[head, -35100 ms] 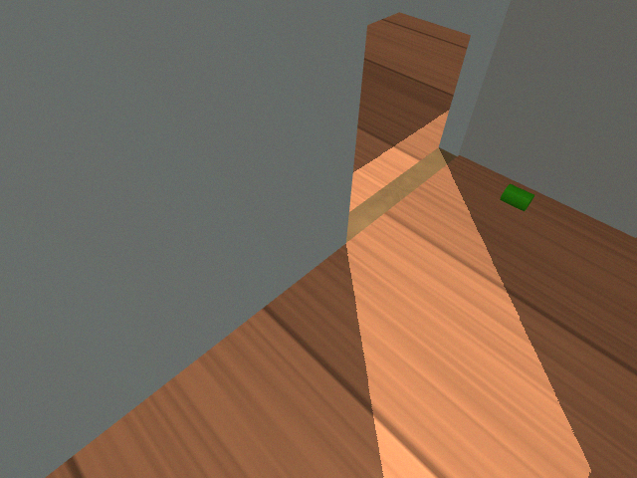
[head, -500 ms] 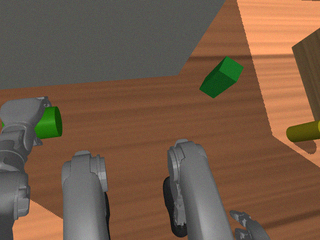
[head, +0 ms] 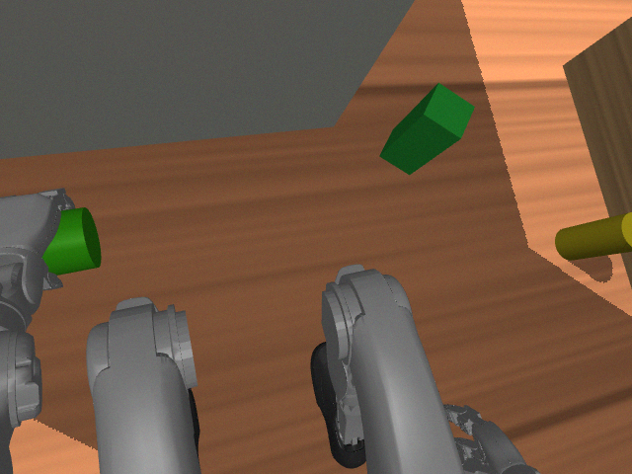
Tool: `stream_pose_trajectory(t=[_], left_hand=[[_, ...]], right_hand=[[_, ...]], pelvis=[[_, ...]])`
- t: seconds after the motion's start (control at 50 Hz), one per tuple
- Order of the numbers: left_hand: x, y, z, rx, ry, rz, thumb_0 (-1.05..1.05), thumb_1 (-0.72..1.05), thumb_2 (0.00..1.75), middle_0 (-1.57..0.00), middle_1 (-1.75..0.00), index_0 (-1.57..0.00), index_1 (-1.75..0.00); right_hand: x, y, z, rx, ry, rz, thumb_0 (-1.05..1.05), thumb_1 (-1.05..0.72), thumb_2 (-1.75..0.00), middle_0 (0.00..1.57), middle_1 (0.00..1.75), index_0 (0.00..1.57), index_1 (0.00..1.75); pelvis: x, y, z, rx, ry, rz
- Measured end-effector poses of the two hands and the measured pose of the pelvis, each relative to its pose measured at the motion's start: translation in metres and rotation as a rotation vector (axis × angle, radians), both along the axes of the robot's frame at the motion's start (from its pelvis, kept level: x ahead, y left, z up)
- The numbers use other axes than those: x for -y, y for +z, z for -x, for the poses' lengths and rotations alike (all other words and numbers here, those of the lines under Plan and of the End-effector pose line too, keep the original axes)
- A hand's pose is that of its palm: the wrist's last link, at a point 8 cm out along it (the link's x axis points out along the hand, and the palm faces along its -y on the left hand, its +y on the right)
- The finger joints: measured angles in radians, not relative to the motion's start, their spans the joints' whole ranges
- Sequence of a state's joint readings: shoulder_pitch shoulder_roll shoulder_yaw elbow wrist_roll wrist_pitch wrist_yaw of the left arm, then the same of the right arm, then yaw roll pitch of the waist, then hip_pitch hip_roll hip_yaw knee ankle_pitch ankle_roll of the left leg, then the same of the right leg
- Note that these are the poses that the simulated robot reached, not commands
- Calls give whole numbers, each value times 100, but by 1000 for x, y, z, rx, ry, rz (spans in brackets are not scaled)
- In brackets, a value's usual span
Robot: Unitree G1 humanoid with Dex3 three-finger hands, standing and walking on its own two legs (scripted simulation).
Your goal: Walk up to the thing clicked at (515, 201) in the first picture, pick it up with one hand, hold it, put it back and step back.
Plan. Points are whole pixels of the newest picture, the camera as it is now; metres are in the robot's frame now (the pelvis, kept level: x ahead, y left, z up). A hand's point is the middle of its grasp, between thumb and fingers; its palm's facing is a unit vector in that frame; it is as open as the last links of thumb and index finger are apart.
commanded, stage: rest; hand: left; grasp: from above
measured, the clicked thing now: (43, 245) +0.41 +0.30 -0.22
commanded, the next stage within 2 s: open in 1.04 s
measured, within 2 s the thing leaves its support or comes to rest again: rests again in 1.54 s
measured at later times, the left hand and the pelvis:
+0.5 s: hand (51, 252) +0.40 +0.29 -0.24, palm faces -0.46 -0.12 -0.88, open 11.1 cm; pelvis +0.00 +0.00 -0.02, yaw -2 degrees
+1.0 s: hand (57, 249) +0.41 +0.29 -0.25, palm faces -0.45 -0.12 -0.88, open 11.1 cm; pelvis +0.00 +0.01 -0.02, yaw -4 degrees
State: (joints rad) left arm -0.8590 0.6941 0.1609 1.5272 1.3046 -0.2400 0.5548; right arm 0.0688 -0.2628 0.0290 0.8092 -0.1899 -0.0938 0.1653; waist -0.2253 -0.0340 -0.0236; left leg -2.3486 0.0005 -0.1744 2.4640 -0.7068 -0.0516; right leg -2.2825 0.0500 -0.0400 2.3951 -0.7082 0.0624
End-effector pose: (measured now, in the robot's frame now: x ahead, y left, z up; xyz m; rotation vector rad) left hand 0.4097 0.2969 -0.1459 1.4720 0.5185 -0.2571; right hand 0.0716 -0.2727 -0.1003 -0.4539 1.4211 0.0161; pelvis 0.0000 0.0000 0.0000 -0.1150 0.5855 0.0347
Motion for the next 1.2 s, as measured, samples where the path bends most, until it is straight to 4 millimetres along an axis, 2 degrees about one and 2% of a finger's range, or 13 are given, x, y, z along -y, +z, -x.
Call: stream_pose_trajectory(t=[0.42,0.66,0.82,1.2], left_hand=[[-2,-35,0,14,7,28,-2,-15,56,-63,-53,-65,-53],[2,-42,-4,28,6,30,-2,-14,54,-63,-52,-65,-52],[4,-47,-4,13,1,28,-2,-14,52,-64,-52,-65,-51],[3,-48,-5,22,-6,28,-2,-14,52,-65,-52,-66,-52]], right_hand=[[1,-2,7,-40,46,8,0,-90,-89,20,30,20,30],[-4,-2,6,-30,82,-13,0,-90,-89,20,30,20,30],[-9,1,11,-37,102,-30,0,-91,-89,20,30,20,30],[-14,13,28,-54,159,-48,0,-91,-89,20,30,20,30]], pelvis=[[-3,-17,-3,38,-17,28],[-5,-21,-3,54,-26,41],[-7,-21,-2,63,-29,52],[-10,-21,2,95,-40,74]])
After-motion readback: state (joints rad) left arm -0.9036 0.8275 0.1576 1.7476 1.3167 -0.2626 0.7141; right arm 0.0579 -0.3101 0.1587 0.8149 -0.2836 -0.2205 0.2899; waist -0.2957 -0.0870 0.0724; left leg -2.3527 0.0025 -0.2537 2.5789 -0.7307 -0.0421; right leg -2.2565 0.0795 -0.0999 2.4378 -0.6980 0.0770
